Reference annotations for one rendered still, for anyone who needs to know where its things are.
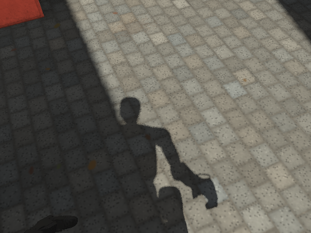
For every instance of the left robot hand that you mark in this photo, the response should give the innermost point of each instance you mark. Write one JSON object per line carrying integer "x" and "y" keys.
{"x": 52, "y": 224}

